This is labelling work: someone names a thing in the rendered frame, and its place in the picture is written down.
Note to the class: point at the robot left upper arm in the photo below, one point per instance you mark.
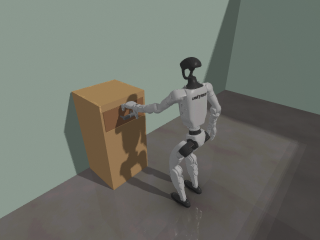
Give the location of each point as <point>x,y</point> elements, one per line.
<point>176,96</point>

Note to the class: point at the left robot hand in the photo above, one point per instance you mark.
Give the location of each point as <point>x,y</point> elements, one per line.
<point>129,105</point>

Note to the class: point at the drawer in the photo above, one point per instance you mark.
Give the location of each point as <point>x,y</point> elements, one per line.
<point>112,117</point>

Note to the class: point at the handle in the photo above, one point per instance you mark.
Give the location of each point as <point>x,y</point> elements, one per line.
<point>128,116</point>

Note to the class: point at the right robot hand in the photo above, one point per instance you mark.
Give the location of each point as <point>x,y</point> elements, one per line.
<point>213,131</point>

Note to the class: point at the robot right upper arm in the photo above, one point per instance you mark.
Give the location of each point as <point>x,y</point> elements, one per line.
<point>211,97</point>

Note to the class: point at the robot right forearm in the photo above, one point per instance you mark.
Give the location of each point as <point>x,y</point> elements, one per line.
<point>213,119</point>

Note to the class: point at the robot left foot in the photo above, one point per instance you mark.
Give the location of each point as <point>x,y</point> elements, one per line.
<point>175,196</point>

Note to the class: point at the robot right thigh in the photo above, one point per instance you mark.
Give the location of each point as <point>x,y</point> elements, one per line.
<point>191,159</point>

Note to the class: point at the robot left forearm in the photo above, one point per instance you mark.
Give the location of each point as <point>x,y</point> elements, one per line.
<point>150,108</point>

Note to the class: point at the cabinet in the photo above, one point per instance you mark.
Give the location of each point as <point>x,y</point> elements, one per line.
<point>119,154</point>

